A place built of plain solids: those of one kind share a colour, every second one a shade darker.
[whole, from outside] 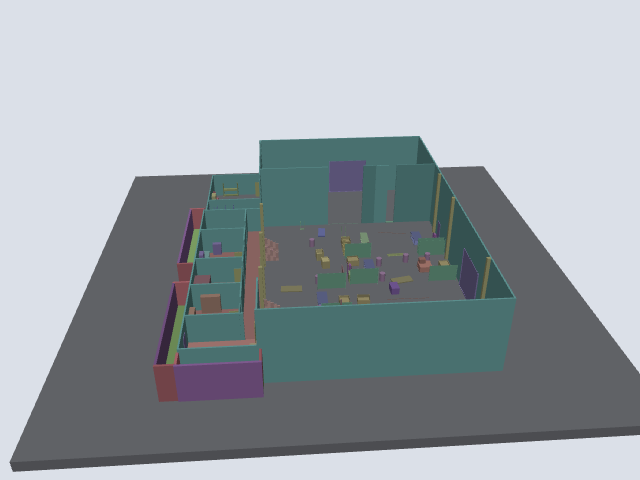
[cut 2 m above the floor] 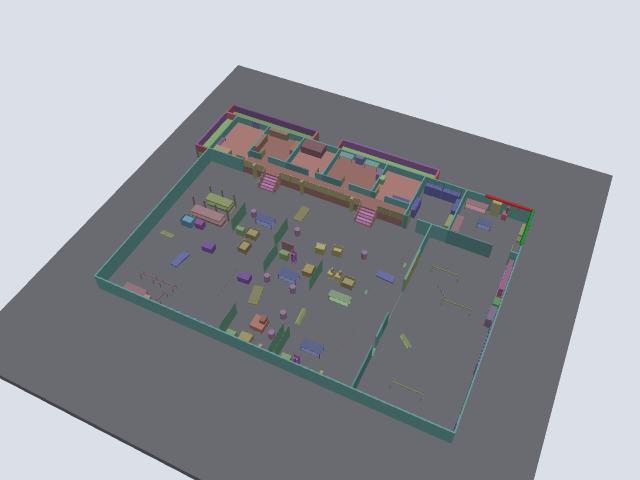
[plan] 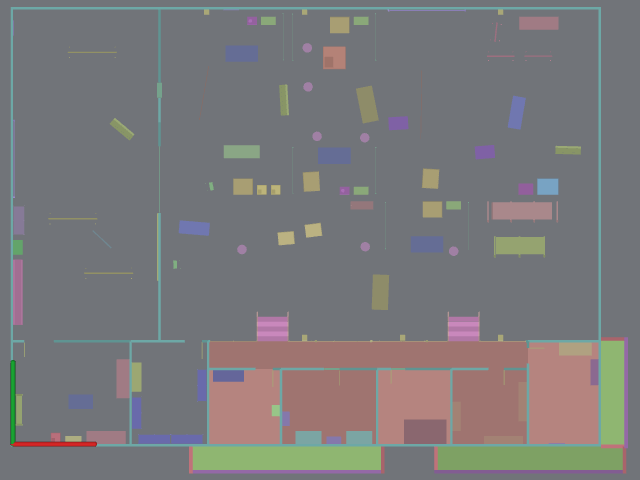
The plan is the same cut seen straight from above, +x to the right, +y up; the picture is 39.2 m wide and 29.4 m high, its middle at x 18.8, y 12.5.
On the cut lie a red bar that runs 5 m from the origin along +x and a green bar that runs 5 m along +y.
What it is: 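A small steel fabricator's works in a shed of 35.9 x 26.6 m, halls 7.5 m to the eaves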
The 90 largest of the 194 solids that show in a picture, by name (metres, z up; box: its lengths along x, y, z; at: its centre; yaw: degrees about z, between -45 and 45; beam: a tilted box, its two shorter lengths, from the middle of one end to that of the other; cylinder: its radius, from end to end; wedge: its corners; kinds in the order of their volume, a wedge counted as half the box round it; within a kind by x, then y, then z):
{
 "wall_1": {"box": [0.15, 6.6, 2.95], "at": [-0.07, 3.15, 1.43]},
 "wall_2": {"box": [0.15, 20.62, 7.55], "at": [-0.07, 16.46, 3.73]},
 "wall_3": {"box": [0.69, 0.15, 7.55], "at": [0.34, 6.3, 3.73]},
 "wall_4": {"box": [7.5, 0.15, 2.95], "at": [3.6, -0.07, 1.43]},
 "wall_5": {"box": [9.27, 0.15, 7.55], "at": [4.49, 26.7, 3.73]},
 "wall_6": {"box": [4.71, 0.15, 7.55], "at": [4.84, 6.3, 3.73]},
 "wall_7": {"box": [0.15, 6.3, 2.95], "at": [7.2, 3.15, 1.43]},
 "wall_8": {"box": [1.77, 0.15, 7.55], "at": [8.09, 6.3, 3.73]},
 "wall_9": {"box": [0.15, 7.86, 7.55], "at": [8.97, 10.23, 3.73]},
 "wall_10": {"box": [0.15, 1.48, 7.55], "at": [8.97, 18.98, 3.73]},
 "wall_11": {"box": [0.15, 1.48, 7.55], "at": [8.97, 20.46, 3.73]},
 "wall_12": {"box": [0.15, 4.47, 7.55], "at": [8.97, 24.38, 3.73]},
 "wall_13": {"box": [5.05, 0.15, 2.95], "at": [9.57, -0.07, 1.43]},
 "wall_14": {"box": [1.55, 0.15, 7.55], "at": [9.75, 6.3, 3.73]},
 "wall_15": {"box": [0.15, 4.6, 4.03], "at": [11.95, 2.3, 1.97]},
 "wall_16": {"box": [0.15, 1.7, 4.03], "at": [11.95, 5.45, 1.97]},
 "wall_17": {"box": [2.9, 0.15, 4.03], "at": [13.4, 4.6, 1.97]},
 "wall_18": {"box": [4.76, 0.15, 4.03], "at": [14.18, -0.07, 1.97]},
 "wall_19": {"box": [0.15, 4.6, 4.03], "at": [16.41, 2.3, 1.97]},
 "wall_20": {"box": [2.65, 0.15, 4.03], "at": [17.73, 4.6, 1.97]},
 "wall_21": {"box": [6.19, 0.15, 4.03], "at": [19.36, -0.07, 1.97]},
 "wall_22": {"box": [2.29, 0.15, 4.03], "at": [21.15, 4.6, 1.97]},
 "wall_23": {"box": [0.15, 4.6, 4.03], "at": [22.3, 2.3, 1.97]},
 "wall_24": {"box": [27.19, 0.15, 7.55], "at": [22.41, 26.7, 3.73]},
 "wall_25": {"box": [0.86, 0.15, 4.03], "at": [22.73, 4.6, 1.97]},
 "wall_26": {"box": [4.85, 0.15, 4.03], "at": [24.57, -0.07, 1.97]},
 "wall_27": {"box": [2.83, 0.15, 4.03], "at": [25.43, 4.6, 1.97]},
 "wall_28": {"box": [0.15, 4.6, 4.03], "at": [26.85, 2.3, 1.97]},
 "wall_29": {"box": [2.27, 0.15, 4.03], "at": [27.99, 4.6, 1.97]},
 "wall_30": {"box": [4.99, 0.15, 4.03], "at": [29.2, -0.07, 1.97]},
 "wall_31": {"box": [1.47, 0.15, 4.03], "at": [30.81, 4.6, 1.97]},
 "wall_32": {"box": [0.15, 4.6, 4.03], "at": [31.54, 2.3, 1.97]},
 "wall_33": {"box": [4.62, 0.15, 4.03], "at": [33.7, -0.07, 1.97]},
 "wall_34": {"box": [4.32, 0.15, 7.55], "at": [33.7, 6.3, 3.73]},
 "wall_35": {"box": [0.15, 6.6, 4.03], "at": [35.94, 3.15, 1.97]},
 "wall_36": {"box": [0.15, 20.62, 7.55], "at": [35.94, 16.46, 3.73]},
 "level_1": {"box": [4.46, 4.6, 1.13], "at": [14.18, 2.3, 0.52]},
 "level_2": {"box": [5.89, 4.6, 1.13], "at": [19.36, 2.3, 0.52]},
 "level_3": {"box": [19.59, 1.7, 1.13], "at": [21.75, 5.45, 0.52]},
 "level_4": {"box": [4.55, 4.6, 1.13], "at": [24.57, 2.3, 0.52]},
 "level_5": {"box": [4.69, 4.6, 1.13], "at": [29.2, 2.3, 0.52]},
 "level_6": {"box": [4.32, 6.3, 1.13], "at": [33.7, 3.15, 0.52]},
 "street_1": {"box": [11.97, 1.65, 1.13], "at": [16.77, -0.97, 0.52]},
 "street_2": {"box": [11.76, 1.65, 1.13], "at": [31.68, -0.97, 0.52]},
 "street_3": {"box": [1.65, 6.8, 1.13], "at": [36.84, 3.15, 0.52]},
 "yard_wall_1": {"box": [11.97, 0.22, 3.73], "at": [16.77, -1.69, 1.81]},
 "yard_wall_2": {"box": [11.76, 0.22, 3.73], "at": [31.68, -1.69, 1.81]},
 "yard_wall_3": {"box": [0.22, 6.8, 3.73], "at": [37.55, 3.15, 1.81]},
 "yard_cheek_1": {"box": [0.22, 1.65, 3.73], "at": [10.89, -0.97, 1.81]},
 "yard_cheek_2": {"box": [0.22, 1.65, 3.73], "at": [22.64, -0.97, 1.81]},
 "yard_cheek_3": {"box": [0.22, 1.65, 3.73], "at": [25.91, -0.97, 1.81]},
 "yard_cheek_4": {"box": [1.65, 0.22, 3.73], "at": [36.84, -0.14, 1.81]},
 "yard_cheek_5": {"box": [1.65, 0.22, 3.73], "at": [36.84, 6.44, 1.81]},
 "yard_cheek_6": {"box": [0.22, 1.65, 3.73], "at": [37.45, -0.97, 1.81]},
 "cubicles_1": {"box": [2.6, 1.5, 2.05], "at": [25.25, 0.75, 2.06]},
 "lockers_1": {"box": [0.5, 1.8, 1.85], "at": [27.17, 1.7, 1.96]},
 "lockers_2": {"box": [2.4, 0.5, 1.85], "at": [30.04, 0.25, 1.96]},
 "lockers_3": {"box": [0.5, 2.4, 1.85], "at": [31.21, 2.6, 1.96]},
 "shelving_1": {"box": [0.56, 1.92, 1.3], "at": [7.57, 1.9, 0.6]},
 "shelving_2": {"box": [1.92, 0.56, 1.3], "at": [8.65, 0.3, 0.6]},
 "shelving_3": {"box": [1.92, 0.56, 1.3], "at": [10.65, 0.3, 0.6]},
 "shelving_4": {"box": [0.56, 1.92, 1.3], "at": [11.57, 3.6, 0.6]},
 "column_1": {"box": [0.32, 0.32, 7.55], "at": [11.86, 26.46, 3.73]},
 "column_2": {"box": [0.32, 0.32, 7.55], "at": [17.86, 6.54, 3.73]},
 "column_3": {"box": [0.32, 0.32, 7.55], "at": [17.86, 26.46, 3.73]},
 "column_4": {"box": [0.32, 0.32, 7.55], "at": [23.86, 6.54, 3.73]},
 "column_5": {"box": [0.32, 0.32, 7.55], "at": [29.86, 6.54, 3.73]},
 "column_6": {"box": [0.32, 0.32, 7.55], "at": [29.86, 26.46, 3.73]},
 "filter_wall_1": {"box": [0.44, 3.94, 1.65], "at": [0.3, 9.3, 1.72]},
 "outdoor_1": {"box": [0.05, 4.6, 4.45], "at": [0.05, 17.47, 2.17]},
 "outdoor_2": {"box": [4.6, 0.05, 4.45], "at": [25.35, 26.57, 2.17]},
 "reception_desk_1": {"box": [2.0, 0.8, 1.15], "at": [34.44, 5.82, 1.6]},
 "cantilever_rack_1": {"box": [3.71, 1.06, 0.28], "at": [31.15, 14.29, 0.26]},
 "cantilever_rack_2": {"box": [3.62, 1.06, 0.16], "at": [31.21, 14.29, 0.93]},
 "pallet_stack_1": {"box": [1.2, 0.8, 0.77], "at": [23.6, 19.65, 0.34], "yaw": 3.3},
 "pallet_stack_2": {"box": [1.2, 0.8, 0.77], "at": [28.9, 17.88, 0.34], "yaw": 4.5},
 "drum_rack_1": {"box": [0.66, 1.72, 1.3], "at": [0.35, 13.7, 0.6]},
 "bar_rack_1": {"box": [2.7, 1.06, 0.27], "at": [31.04, 12.15, 0.26]},
 "bar_rack_2": {"box": [2.96, 1.06, 0.2], "at": [31.06, 12.15, 0.95]},
 "cabinet_1": {"box": [0.46, 0.9, 1.35], "at": [16.72, 1.55, 1.71]},
 "cabinet_2": {"box": [0.9, 0.46, 1.95], "at": [19.65, 0.23, 2.0]},
 "door_leaf_1": {"box": [0.08, 4.14, 3.58], "at": [8.86, 12.07, 1.81]},
 "stillage_1": {"box": [0.93, 1.13, 0.52], "at": [18.27, 16.08, 0.4], "yaw": 3.4},
 "stillage_2": {"box": [1.13, 0.93, 0.57], "at": [20.01, 25.67, 0.43]},
 "counter_1": {"box": [0.6, 1.8, 1.05], "at": [7.57, 4.1, 0.47]},
 "positioner_1": {"box": [1.34, 1.34, 0.56], "at": [19.68, 23.66, 0.32]},
 "tool_cabinet_1": {"box": [1.0, 0.5, 1.95], "at": [3.7, 0.25, 0.93]},
 "offcut_bin_1": {"box": [1.23, 0.93, 0.48], "at": [32.76, 15.77, 0.38]},
 "coolant_tank_1": {"box": [0.9, 0.7, 0.85], "at": [31.41, 15.62, 0.38]},
 "flight_1": {"box": [1.82, 0.3, 0.95], "at": [27.6, 6.45, 0.42]}
}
